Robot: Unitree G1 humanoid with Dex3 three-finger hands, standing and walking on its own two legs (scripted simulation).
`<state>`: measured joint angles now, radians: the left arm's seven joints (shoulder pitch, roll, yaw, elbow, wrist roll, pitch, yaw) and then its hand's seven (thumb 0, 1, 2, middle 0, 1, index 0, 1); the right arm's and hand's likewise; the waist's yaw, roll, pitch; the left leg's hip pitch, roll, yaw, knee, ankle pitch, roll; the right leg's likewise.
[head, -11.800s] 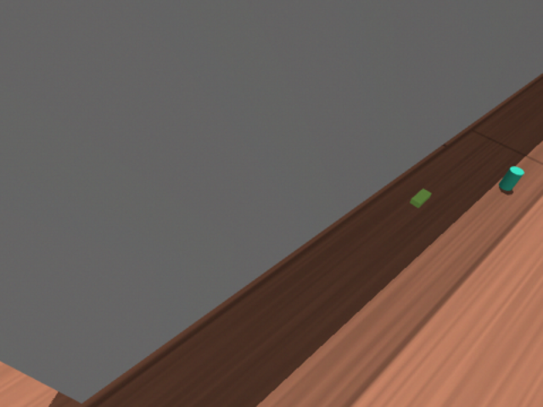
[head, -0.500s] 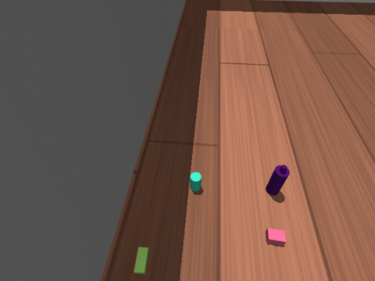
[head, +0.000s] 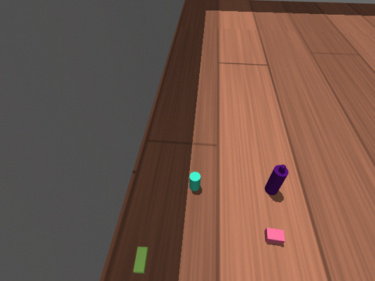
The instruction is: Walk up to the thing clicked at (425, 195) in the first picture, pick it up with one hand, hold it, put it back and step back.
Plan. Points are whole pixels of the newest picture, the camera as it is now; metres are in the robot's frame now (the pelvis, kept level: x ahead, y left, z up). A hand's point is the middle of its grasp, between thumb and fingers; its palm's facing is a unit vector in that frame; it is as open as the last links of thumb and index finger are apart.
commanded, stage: stand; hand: left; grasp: from above
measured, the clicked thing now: (141, 259) +0.38 +0.24 -0.77
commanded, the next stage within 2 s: rise first in 0.64 s
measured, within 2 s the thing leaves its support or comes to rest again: neither
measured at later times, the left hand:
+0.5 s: hand out of the picture +0.07 +0.26 -0.16, palm faces -0.03 -0.94 -0.34, open 7.4 cm
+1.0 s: hand out of the picture +0.14 +0.26 -0.17, palm faces -0.03 -0.93 -0.36, open 9.3 cm
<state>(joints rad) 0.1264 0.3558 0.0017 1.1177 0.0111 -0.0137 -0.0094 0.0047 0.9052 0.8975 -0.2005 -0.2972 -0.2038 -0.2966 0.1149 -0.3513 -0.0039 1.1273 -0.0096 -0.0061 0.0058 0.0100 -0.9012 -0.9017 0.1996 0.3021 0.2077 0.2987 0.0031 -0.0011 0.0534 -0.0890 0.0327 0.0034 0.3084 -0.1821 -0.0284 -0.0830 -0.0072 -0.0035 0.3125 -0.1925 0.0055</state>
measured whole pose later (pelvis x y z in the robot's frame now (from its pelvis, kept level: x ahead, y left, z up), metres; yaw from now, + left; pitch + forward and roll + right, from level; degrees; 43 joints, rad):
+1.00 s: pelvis -0.02 +0.00 -0.02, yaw +0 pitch +7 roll +0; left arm -0.04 0.34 0.15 1.03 0.13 -0.01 -0.03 0.01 0.42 0.92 -0.18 -0.70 -0.18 -0.70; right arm 0.22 -0.25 -0.03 0.80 0.02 -0.05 -0.02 0.01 -0.93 -0.91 0.20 0.30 0.21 0.30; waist -0.02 -0.01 0.00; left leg -0.44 0.03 -0.01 0.62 -0.29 -0.02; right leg -0.43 -0.01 -0.01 0.61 -0.30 0.01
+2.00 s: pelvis -0.07 +0.01 -0.27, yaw -1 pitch +33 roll -3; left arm -0.14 0.45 0.11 0.67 0.69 -0.10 0.10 0.00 -0.45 0.97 -0.05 -1.03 -0.05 -1.03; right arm 0.05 -0.29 -0.06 0.63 0.00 -0.18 0.04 0.01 -0.79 -0.88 0.20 0.30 0.21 0.30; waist -0.02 0.01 -0.19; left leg -1.73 0.02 -0.06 1.84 -0.68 -0.02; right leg -1.70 -0.01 -0.02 1.82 -0.69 0.02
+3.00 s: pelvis -0.10 +0.02 -0.45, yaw -5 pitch +33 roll -7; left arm -0.76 0.70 0.10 1.33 1.31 -0.38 0.39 0.00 -0.47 0.98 -0.08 -0.92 -0.09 -0.91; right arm 0.09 -0.25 -0.02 0.79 -0.14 -0.03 0.13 0.01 -0.90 -0.90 0.20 0.30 0.21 0.30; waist -0.15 -0.02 -0.09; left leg -2.29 -0.01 -0.13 2.39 -0.68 -0.02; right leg -2.21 0.01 -0.05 2.32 -0.69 0.04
